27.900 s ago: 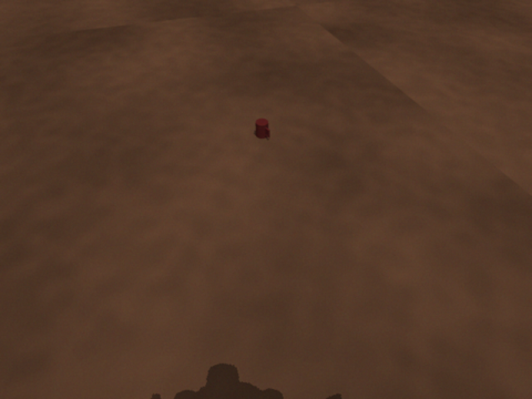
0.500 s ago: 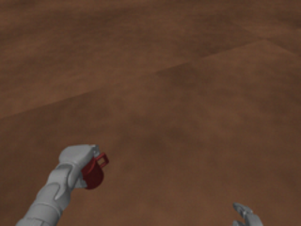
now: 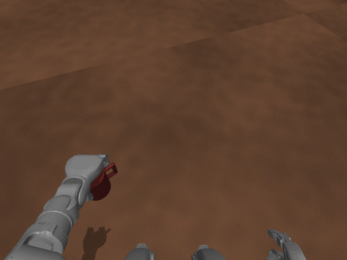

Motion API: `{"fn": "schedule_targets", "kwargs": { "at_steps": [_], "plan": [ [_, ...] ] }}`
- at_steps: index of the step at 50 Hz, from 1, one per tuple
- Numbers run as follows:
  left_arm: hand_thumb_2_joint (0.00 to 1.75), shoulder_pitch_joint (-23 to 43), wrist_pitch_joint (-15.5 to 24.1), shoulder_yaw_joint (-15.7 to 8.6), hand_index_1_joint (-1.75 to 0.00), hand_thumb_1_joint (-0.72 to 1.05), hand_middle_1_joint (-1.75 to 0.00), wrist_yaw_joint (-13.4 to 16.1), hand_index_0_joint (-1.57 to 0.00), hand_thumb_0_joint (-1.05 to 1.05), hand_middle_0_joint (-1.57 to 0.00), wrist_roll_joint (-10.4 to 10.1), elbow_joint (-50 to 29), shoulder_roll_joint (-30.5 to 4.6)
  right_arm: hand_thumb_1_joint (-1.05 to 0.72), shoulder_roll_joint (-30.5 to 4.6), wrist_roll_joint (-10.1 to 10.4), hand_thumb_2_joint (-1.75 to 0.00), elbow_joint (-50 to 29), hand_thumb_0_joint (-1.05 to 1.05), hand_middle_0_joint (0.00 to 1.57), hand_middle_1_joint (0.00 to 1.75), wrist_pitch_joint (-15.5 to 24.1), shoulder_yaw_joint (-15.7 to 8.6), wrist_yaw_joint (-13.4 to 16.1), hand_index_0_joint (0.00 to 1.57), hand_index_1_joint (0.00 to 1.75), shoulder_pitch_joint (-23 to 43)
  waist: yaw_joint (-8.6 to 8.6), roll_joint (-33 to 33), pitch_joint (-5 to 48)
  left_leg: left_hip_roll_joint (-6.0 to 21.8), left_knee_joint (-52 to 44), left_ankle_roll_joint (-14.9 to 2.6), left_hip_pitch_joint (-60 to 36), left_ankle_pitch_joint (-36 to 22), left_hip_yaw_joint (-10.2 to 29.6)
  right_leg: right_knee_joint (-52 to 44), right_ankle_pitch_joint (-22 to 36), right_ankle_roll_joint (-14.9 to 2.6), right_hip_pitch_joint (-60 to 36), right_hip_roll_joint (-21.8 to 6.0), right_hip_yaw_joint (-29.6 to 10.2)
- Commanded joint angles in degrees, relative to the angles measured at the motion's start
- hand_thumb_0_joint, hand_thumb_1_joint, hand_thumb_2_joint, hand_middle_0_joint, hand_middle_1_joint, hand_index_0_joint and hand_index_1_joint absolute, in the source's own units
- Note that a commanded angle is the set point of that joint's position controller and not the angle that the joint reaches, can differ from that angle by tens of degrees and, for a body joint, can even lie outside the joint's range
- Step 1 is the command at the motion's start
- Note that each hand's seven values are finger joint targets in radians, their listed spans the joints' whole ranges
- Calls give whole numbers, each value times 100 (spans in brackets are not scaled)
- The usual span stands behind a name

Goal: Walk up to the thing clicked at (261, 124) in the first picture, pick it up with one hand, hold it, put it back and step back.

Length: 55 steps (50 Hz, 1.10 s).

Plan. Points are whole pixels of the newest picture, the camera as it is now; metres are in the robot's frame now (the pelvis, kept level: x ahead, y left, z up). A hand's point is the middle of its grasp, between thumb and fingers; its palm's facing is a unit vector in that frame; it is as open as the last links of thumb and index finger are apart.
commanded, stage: crouch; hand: left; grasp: from above
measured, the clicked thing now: (99, 178) +0.36 +0.22 -0.13
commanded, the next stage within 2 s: lower in 1.50 s
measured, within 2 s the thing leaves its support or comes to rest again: neither
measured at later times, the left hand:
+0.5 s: hand (107, 194) +0.38 +0.24 -0.34, palm faces -0.47 +0.02 -0.88, open 10.3 cm
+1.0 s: hand (113, 196) +0.41 +0.25 -0.47, palm faces -0.45 -0.03 -0.89, open 10.3 cm
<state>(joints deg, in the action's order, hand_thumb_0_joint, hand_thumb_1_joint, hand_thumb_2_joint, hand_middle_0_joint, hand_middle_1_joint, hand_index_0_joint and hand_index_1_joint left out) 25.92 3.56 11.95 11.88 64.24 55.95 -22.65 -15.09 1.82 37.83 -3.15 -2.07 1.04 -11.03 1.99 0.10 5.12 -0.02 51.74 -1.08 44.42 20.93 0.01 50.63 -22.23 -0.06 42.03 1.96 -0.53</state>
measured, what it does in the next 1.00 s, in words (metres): lowers itself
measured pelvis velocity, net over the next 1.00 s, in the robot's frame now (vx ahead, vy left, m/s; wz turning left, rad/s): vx -0.05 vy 0.00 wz -0.10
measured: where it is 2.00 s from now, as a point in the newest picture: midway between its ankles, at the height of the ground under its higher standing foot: outside the picture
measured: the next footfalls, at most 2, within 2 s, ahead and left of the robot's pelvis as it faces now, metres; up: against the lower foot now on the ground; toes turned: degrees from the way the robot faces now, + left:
none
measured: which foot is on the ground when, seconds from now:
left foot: down 0.00-1.00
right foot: down 0.00-1.00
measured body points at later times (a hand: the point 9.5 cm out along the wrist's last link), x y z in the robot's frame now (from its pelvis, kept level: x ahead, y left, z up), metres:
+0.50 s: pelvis -0.05 +0.01 -0.21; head +0.14 +0.03 +0.20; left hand +0.40 +0.24 -0.29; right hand -0.02 -0.26 -0.33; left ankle +0.04 +0.11 -0.69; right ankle +0.02 -0.12 -0.69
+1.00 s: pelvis -0.05 +0.00 -0.30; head +0.19 +0.04 +0.08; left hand +0.43 +0.25 -0.42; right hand +0.01 -0.28 -0.42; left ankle +0.04 +0.11 -0.69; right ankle +0.02 -0.12 -0.69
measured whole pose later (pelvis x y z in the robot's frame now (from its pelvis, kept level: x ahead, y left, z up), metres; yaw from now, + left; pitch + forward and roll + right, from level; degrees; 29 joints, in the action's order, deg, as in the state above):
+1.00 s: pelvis -0.05 +0.00 -0.30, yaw -6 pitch +38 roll -7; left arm 50.4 10.0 -3.3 22.8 70.7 77.2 -36.0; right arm -14.4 -6.4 42.6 3.7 -0.2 -6.4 -8.1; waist 9.9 -0.1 8.1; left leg 1.3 120.7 -1.8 121.0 38.5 4.0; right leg 117.5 -40.2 -0.2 116.2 3.4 5.4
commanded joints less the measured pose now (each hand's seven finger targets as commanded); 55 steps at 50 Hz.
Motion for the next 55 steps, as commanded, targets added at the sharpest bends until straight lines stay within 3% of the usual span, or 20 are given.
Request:
{"fn": "schedule_targets", "kwargs": {
  "at_steps": [1,6,9,10,12,14,18,20,23,29,33,38,41,42,43,45,49,51,53,55],
  "plan": [
    [95,2497,104,-630,-101,47,-106,731,-83,0,-78,206,-651,-1245,-90,-890,-101,-90,-354,0,20,30,183,-403,-22,20,30,-561,235,-441,2730,-123,1071,-16,-279,-1154,-105,688,1083,-155,855,45,-14],
    [102,2830,-68,-764,-105,56,-110,986,-89,0,-84,248,264,-1279,-90,-985,-201,-90,-176,0,20,30,284,-454,9,20,30,-673,352,-744,2849,-13,1636,37,637,-404,223,1658,381,-240,2379,79,178],
    [102,3122,-128,-921,-104,51,-108,1015,-86,0,-81,185,190,-1497,-89,-1057,-245,-90,-144,0,20,30,376,-504,27,20,30,-775,340,-836,3390,11,2003,53,1028,-13,362,2156,59,-269,2821,80,250],
    [102,3152,-158,-897,-102,52,-106,1015,-86,0,-82,146,174,-1410,-89,-1045,-253,-90,-136,0,20,30,396,-518,34,20,30,-803,382,-791,3566,10,2147,49,1163,40,358,2297,2,-276,2924,75,263],
    [101,3236,-157,-981,-102,51,-106,993,-86,0,-82,70,165,-1498,-89,-1086,-291,-90,-112,0,20,30,446,-532,45,20,30,-815,398,-819,3686,15,2280,78,1461,397,465,2585,-267,-295,3203,70,306],
    [100,3412,-153,-957,-100,52,-103,938,-87,0,-83,51,454,-1488,-89,-1092,-312,-90,-24,0,20,30,488,-511,58,20,30,-824,533,-699,3636,27,2599,48,1832,587,511,2853,-442,-297,3662,82,348],
    [99,3498,10,-1188,-98,47,-102,918,-84,0,-80,79,587,-1881,-89,-1055,-355,-90,31,0,20,30,561,-464,30,20,30,-857,571,-471,3844,-74,3221,-46,2802,1083,342,3196,-822,-284,3774,94,306],
    [98,3578,135,-1187,-99,49,-104,908,-84,0,-79,161,810,-1885,-89,-1086,-389,-89,100,0,20,30,609,-410,-3,20,30,-874,696,-547,3547,-88,3426,-31,3232,1334,441,3473,-1027,-281,4304,48,329],
    [98,3883,320,-1317,-97,49,-102,969,-85,0,-80,278,724,-2159,-89,-1125,-417,-89,113,0,20,30,661,-371,-59,20,30,-899,735,-715,3770,-85,3730,-18,3408,1521,540,3824,-1221,-292,4813,41,380],
    [102,4030,493,-1502,-99,51,-102,1189,-88,0,-84,500,847,-2397,-90,-1176,-556,-90,268,0,20,30,732,-289,-236,20,30,-1032,714,-1328,4380,-69,4381,13,3312,879,451,4428,-788,-306,5364,39,471],
    [103,4236,465,-1489,-99,52,-102,1295,-88,0,-85,499,873,-2289,-90,-1189,-639,-90,395,0,20,30,772,-304,-361,20,30,-1105,816,-1521,4514,-7,4682,43,3186,477,520,4716,-556,-290,5723,29,549],
    [100,4215,482,-1611,-96,56,-99,1323,-92,0,-88,490,835,-2433,-91,-1186,-710,-90,437,0,20,30,772,-339,-500,20,30,-1115,768,-1650,4744,21,5158,38,3136,-234,489,5080,-101,-279,5785,76,608],
    [103,4057,499,-1539,-98,58,-102,1302,-93,0,-90,450,1181,-2273,-91,-1158,-741,-90,433,0,20,30,761,-300,-588,20,30,-1100,849,-1424,4312,11,5396,-30,3662,-79,380,5105,-43,-244,5767,108,602],
    [101,4425,579,-1703,-98,59,-101,1322,-94,0,-90,455,782,-2594,-91,-1104,-766,-90,487,0,20,30,753,-252,-600,20,30,-1141,882,-1398,4379,10,5530,-57,3825,-97,337,5135,61,-230,5676,127,597],
    [100,4047,553,-1688,-97,59,-100,1315,-94,0,-90,481,1214,-2529,-91,-1127,-763,-90,458,0,20,30,740,-272,-619,20,30,-1123,831,-1244,4287,6,5598,-81,3899,-63,310,5150,62,-223,5619,144,579],
    [99,4296,619,-1786,-96,56,-99,1347,-92,0,-88,528,1045,-2757,-91,-1112,-777,-90,453,0,20,30,713,-240,-655,20,30,-1107,834,-1197,4377,-8,5785,-127,4283,67,218,5217,108,-198,5446,184,530],
    [94,3995,638,-1721,-95,54,-99,1335,-90,0,-86,609,1649,-2584,-91,-1223,-821,-90,463,0,20,30,725,-230,-729,20,30,-1033,860,-1371,4065,37,5845,-62,4319,157,339,5532,-124,-250,6018,189,635],
    [92,4152,686,-1833,-92,49,-96,1354,-87,0,-83,624,1450,-2858,-91,-1192,-809,-90,456,0,20,30,688,-221,-749,20,30,-995,771,-1429,4193,34,5937,-87,4480,277,289,5585,-146,-250,5927,237,633],
    [94,4187,681,-1752,-94,50,-98,1357,-87,0,-83,618,1495,-2704,-91,-1198,-832,-90,453,0,20,30,688,-212,-776,20,30,-1011,859,-1440,4187,48,5999,-73,4498,299,334,5703,-166,-247,6055,238,671],
    [92,4504,724,-1835,-92,49,-96,1382,-86,0,-83,623,1309,-2909,-91,-1249,-824,-90,477,0,20,30,690,-220,-769,20,30,-966,809,-1596,4328,65,6000,-43,4436,412,411,5884,-276,-279,6267,242,718]
  ]
}}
